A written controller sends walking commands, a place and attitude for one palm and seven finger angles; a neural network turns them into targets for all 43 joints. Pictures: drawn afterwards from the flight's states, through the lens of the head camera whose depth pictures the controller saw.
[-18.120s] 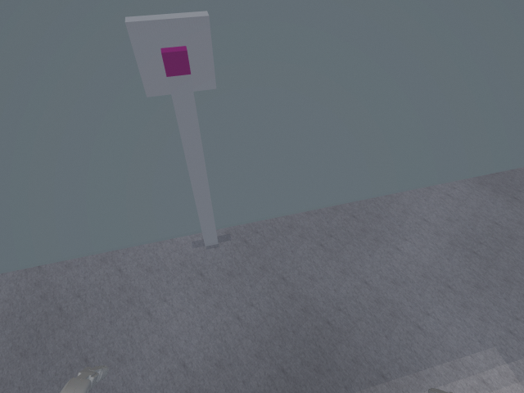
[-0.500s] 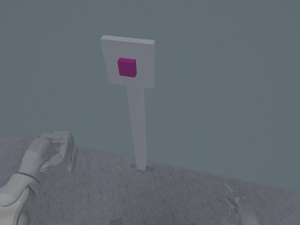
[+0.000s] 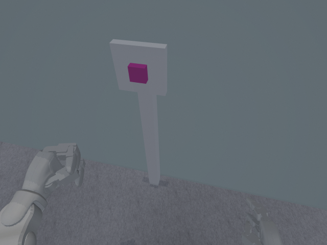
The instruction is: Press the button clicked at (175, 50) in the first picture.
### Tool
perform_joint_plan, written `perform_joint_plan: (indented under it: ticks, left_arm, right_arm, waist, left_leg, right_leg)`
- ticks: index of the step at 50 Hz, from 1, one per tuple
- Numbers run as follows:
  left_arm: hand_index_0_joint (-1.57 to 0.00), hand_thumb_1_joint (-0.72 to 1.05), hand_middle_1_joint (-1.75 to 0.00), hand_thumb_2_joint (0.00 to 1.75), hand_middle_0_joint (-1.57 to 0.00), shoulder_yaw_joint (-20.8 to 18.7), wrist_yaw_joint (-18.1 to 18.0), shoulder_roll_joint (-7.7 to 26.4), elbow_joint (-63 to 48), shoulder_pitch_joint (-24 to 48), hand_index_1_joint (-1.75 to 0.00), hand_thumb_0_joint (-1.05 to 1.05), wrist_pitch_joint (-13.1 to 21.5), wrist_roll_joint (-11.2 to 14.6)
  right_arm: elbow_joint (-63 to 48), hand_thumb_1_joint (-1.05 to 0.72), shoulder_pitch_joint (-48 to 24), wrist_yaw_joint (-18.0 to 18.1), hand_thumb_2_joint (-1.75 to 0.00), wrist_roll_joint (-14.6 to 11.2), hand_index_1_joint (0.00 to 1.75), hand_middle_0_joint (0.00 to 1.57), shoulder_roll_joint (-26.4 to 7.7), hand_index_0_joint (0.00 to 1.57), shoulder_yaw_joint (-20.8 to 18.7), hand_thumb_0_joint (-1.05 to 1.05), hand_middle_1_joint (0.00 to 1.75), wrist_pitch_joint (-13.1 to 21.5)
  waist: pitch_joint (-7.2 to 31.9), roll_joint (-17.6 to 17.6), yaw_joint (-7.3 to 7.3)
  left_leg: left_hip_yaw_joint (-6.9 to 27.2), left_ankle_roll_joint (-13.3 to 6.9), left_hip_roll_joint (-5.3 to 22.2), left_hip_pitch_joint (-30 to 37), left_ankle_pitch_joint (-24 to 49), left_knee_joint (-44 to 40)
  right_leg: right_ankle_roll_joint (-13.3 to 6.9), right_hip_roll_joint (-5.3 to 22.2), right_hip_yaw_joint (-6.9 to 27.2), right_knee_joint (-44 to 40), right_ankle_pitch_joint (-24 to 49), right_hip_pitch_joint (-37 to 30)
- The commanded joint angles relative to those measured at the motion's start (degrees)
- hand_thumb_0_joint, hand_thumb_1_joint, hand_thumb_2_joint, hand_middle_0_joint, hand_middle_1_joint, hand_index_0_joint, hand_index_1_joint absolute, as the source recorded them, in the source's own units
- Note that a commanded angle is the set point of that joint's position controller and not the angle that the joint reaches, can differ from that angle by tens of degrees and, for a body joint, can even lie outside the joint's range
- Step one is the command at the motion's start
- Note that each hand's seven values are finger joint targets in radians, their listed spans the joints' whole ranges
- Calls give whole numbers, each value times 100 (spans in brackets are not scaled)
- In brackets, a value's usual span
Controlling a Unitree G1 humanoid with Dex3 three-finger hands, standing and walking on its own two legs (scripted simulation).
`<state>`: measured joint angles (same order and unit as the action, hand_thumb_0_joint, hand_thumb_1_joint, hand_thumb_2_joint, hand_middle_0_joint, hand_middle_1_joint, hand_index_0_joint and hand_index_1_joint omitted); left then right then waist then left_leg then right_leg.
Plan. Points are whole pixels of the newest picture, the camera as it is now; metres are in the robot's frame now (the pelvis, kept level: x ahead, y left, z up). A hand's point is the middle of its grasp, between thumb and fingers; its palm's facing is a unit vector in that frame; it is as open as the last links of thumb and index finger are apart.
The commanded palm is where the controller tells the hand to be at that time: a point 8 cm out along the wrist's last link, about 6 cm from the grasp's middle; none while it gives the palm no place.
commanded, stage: aim a knuckle at the button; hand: left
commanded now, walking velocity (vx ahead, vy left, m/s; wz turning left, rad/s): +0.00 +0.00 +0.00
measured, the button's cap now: (138, 72) +0.61 +0.15 +0.12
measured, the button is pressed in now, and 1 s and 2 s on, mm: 0 0 0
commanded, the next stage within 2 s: press the button with the knuckle in 1.82 s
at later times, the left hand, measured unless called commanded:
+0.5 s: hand (112, 129) +0.36 +0.17 +0.10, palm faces -0.14 -0.99 -0.03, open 3.1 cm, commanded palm +0.35 +0.22 +0.10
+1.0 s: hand (138, 105) +0.47 +0.12 +0.09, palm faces -0.14 -0.99 -0.02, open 3.1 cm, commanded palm +0.47 +0.17 +0.09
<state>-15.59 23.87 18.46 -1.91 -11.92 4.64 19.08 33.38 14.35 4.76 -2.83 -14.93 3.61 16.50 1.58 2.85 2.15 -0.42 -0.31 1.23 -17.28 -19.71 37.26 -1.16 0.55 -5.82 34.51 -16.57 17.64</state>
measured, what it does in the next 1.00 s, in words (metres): stands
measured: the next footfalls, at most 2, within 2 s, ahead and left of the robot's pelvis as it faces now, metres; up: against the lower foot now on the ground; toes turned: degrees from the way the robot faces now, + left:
none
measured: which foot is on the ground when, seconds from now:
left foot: down 0.00-1.00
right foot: down 0.00-1.00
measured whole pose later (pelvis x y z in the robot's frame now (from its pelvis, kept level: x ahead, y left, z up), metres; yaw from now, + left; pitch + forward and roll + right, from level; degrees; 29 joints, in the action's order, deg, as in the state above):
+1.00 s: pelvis +0.00 +0.00 -0.01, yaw -2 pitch +10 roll +0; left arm -14.0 13.9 19.8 59.0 46.2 15.8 8.2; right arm 37.7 19.2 2.0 -1.2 -15.1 1.9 4.0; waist 1.9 0.5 -5.6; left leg -2.7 -0.5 1.3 -31.3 -20.9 42.0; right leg -1.2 0.7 -3.4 41.1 -17.8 33.5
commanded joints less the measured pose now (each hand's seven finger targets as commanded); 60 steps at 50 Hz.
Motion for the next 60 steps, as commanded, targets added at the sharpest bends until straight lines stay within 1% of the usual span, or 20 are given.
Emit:
perform_joint_plan:
  ticks: [1,5,10,14,16,21,25,30,33,35,37,39,42,44,46,50,56,57,59,60]
  left_arm:
    - [-130,90,-150,90,-130,-56,-62,784,-762,2255,-150,0,352,54]
    - [-130,90,-150,90,-130,262,-161,744,-346,3119,-150,0,314,-178]
    - [-130,90,-150,90,-130,-286,-409,1270,361,3810,-150,0,325,-255]
    - [-130,90,-150,90,-130,-735,-503,1596,1059,3981,-150,0,415,-255]
    - [-130,90,-150,90,-130,-574,-451,1370,1230,3930,-150,0,456,-263]
    - [-130,90,-150,90,-130,87,-231,827,1662,4242,-150,0,504,-317]
    - [-130,90,-150,90,-130,-13,-339,979,1764,4957,-150,0,599,-306]
    - [-130,90,-150,90,-130,-272,-760,1404,1937,6189,-150,0,897,-544]
    - [-130,90,-150,90,-130,43,-870,1068,2320,6540,-150,0,1075,-683]
    - [-130,90,-150,90,-130,1,-879,1128,2753,6564,-150,0,1100,-729]
    - [-130,90,-150,90,-130,277,-839,793,3198,6656,-150,0,1070,-749]
    - [-130,90,-150,90,-130,249,-810,801,3983,6861,-150,0,986,-762]
    - [-130,90,-150,90,-130,-28,-856,1104,4669,7334,-150,0,989,-819]
    - [-130,90,-150,90,-130,-29,-916,1173,4690,7988,-150,0,1190,-895]
    - [-130,90,-150,90,-130,48,-981,1160,4584,8650,-150,0,1481,-995]
    - [-130,90,-150,90,-130,-236,-1099,1550,5017,9286,-150,0,1855,-1096]
    - [-130,90,-150,90,-130,-363,-1181,1860,6220,9807,-150,0,1721,-1373]
    - [-130,90,-150,90,-130,-375,-1179,1807,6303,9705,-150,0,1703,-1387]
    - [-130,90,-150,90,-130,-946,-1166,2424,6312,9143,-150,0,1756,-1402]
    - [-130,90,-150,90,-130,-899,-1125,2340,6201,8976,-150,0,1777,-1372]
  right_arm:
    - [-731,-90,-535,130,-90,-64,30,20,-711,20,-255,0,30,335]
    - [-695,-90,-544,199,-90,-96,30,20,-709,20,-267,0,30,268]
    - [-646,-90,-512,196,-90,-47,30,20,-697,20,-254,0,30,113]
    - [-622,-90,-439,128,-90,-3,30,20,-696,20,-257,0,30,-52]
    - [-659,-90,-369,70,-90,-11,30,20,-682,20,-286,0,30,-109]
    - [-668,-90,-111,-24,-90,-57,30,20,-750,20,-381,0,30,-252]
    - [-588,-90,23,-30,-90,-44,30,20,-808,20,-431,0,30,-373]
    - [-414,-90,163,-26,-90,22,30,20,-771,20,-420,0,30,-559]
    - [-314,-90,265,-71,-90,37,30,20,-710,20,-423,0,30,-627]
    - [-261,-90,374,-96,-90,52,30,20,-749,20,-436,0,30,-703]
    - [-238,-90,431,-140,-90,36,30,20,-752,20,-439,0,30,-777]
    - [-148,-90,570,-161,-90,43,30,20,-815,20,-439,0,30,-877]
    - [-151,-90,685,-177,-90,50,30,20,-873,20,-442,0,30,-1033]
    - [-137,-90,768,-197,-90,80,30,20,-854,20,-443,0,30,-1074]
    - [-81,-90,876,-226,-90,111,30,20,-819,20,-462,0,30,-1083]
    - [103,-90,1181,-253,-90,183,30,20,-886,20,-495,0,30,-1118]
    - [300,-90,1583,-284,-90,247,30,20,-993,20,-483,0,30,-1235]
    - [263,-90,1630,-313,-90,274,30,20,-996,20,-493,0,30,-1250]
    - [114,-90,1729,-335,-90,326,30,20,-1070,20,-509,0,30,-1318]
    - [6,-90,1728,-350,-90,329,30,20,-1042,20,-493,0,30,-1353]
  waist:
    - [233,-131,-351]
    - [445,-10,-398]
    - [1127,-205,-263]
    - [1516,-179,-106]
    - [1645,-21,-106]
    - [1462,-215,-308]
    - [1487,-503,-429]
    - [1821,-243,-505]
    - [2057,216,-544]
    - [2172,-14,-548]
    - [2096,53,-614]
    - [1820,-455,-708]
    - [1628,-654,-731]
    - [1775,-383,-788]
    - [2139,35,-880]
    - [2667,-47,-996]
    - [2387,-73,-1270]
    - [2473,-45,-1243]
    - [2960,-128,-957]
    - [3179,-82,-911]
  left_leg:
    - [232,-143,-137,-32,232,-635]
    - [218,-151,-162,-71,-97,-651]
    - [192,-130,-159,-112,370,-571]
    - [91,-100,-171,-205,1036,-481]
    - [4,-85,-184,-163,1366,-449]
    - [-32,-90,-168,-112,1579,-373]
    - [-6,-111,-149,-82,1516,-341]
    - [7,-125,-162,-27,1522,-293]
    - [15,-81,-151,228,1717,-242]
    - [43,-81,-139,148,1925,-185]
    - [44,-58,-137,145,1952,-157]
    - [47,-84,-136,-203,1705,-133]
    - [-7,-98,-163,-650,1386,-123]
    - [-11,-107,-166,-637,1361,-29]
    - [27,-92,-146,-385,1510,71]
    - [113,-78,-111,-381,1626,231]
    - [96,-124,-125,-1048,1212,339]
    - [73,-133,-139,-1050,1234,367]
    - [46,-133,-140,-1108,1565,412]
    - [-5,-135,-156,-1118,1713,414]
  right_leg:
    - [72,-110,363,-695,-156,197]
    - [65,-47,445,-647,-524,262]
    - [45,-8,495,-513,-114,-151]
    - [12,15,549,-328,765,-605]
    - [7,36,552,-234,1378,-696]
    - [13,-28,475,-165,1810,-330]
    - [36,-48,478,-174,1741,-178]
    - [37,-38,546,-85,1665,-216]
    - [-7,-51,479,19,1771,-34]
    - [-14,-66,472,88,2002,-121]
    - [-26,-77,432,100,2011,82]
    - [-12,-110,402,91,1868,195]
    - [11,-90,458,106,1683,287]
    - [-3,-99,491,192,1601,419]
    - [-14,-117,498,300,1612,619]
    - [9,-174,524,454,1655,679]
    - [37,-181,540,474,1386,1023]
    - [38,-186,550,476,1402,1021]
    - [-5,-199,557,605,1750,584]
    - [6,-192,584,639,1978,401]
